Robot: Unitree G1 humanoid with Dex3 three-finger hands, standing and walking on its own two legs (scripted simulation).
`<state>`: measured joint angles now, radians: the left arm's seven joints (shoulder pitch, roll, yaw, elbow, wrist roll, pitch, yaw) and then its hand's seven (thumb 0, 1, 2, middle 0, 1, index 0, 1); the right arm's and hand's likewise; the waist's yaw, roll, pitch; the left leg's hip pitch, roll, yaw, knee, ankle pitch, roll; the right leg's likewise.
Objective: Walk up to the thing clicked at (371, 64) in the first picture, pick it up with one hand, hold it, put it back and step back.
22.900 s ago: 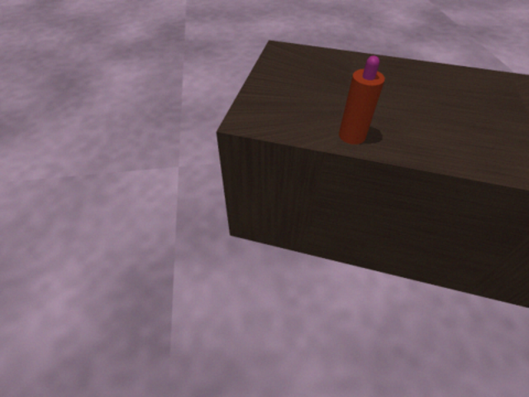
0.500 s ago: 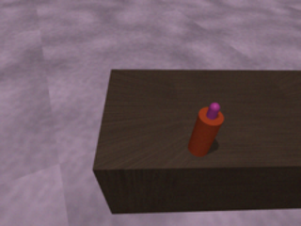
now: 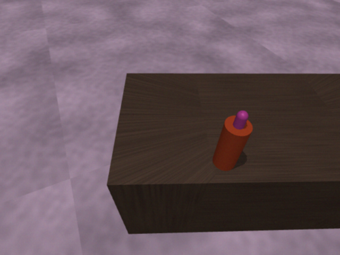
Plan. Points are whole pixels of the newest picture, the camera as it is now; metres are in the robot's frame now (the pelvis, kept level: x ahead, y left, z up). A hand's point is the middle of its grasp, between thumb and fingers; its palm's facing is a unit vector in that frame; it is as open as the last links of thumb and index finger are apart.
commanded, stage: home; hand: right
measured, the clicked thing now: (232, 140) +0.46 -0.19 -0.05
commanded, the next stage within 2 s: stand in 1.06 s
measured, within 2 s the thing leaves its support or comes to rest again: neither
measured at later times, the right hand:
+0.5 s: hand out of the picture +0.09 -0.25 -0.15, palm faces -0.03 +0.93 -0.36, open 17.6 cm
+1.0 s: hand out of the picture +0.09 -0.25 -0.15, palm faces -0.01 +0.94 -0.35, open 17.6 cm
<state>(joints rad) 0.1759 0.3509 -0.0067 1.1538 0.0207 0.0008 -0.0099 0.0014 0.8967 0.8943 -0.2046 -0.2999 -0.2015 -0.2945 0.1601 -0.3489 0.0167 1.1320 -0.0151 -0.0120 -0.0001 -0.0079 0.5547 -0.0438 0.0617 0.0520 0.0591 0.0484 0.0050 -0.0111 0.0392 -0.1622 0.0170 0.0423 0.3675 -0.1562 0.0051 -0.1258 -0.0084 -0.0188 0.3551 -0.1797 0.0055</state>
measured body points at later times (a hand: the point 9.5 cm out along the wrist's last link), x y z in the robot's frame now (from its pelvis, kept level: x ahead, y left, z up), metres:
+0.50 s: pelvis +0.02 +0.00 +0.00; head +0.02 +0.00 +0.45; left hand +0.10 +0.29 -0.14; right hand +0.09 -0.30 -0.13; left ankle +0.03 +0.11 -0.75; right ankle +0.01 -0.12 -0.75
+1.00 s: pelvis +0.02 +0.00 +0.00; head +0.02 +0.01 +0.45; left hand +0.10 +0.30 -0.13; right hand +0.10 -0.30 -0.13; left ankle +0.03 +0.11 -0.75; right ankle +0.01 -0.12 -0.75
